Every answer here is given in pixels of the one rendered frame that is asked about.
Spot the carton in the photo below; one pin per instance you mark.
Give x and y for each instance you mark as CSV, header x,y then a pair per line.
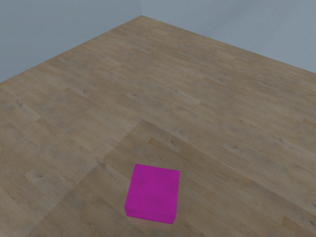
x,y
153,194

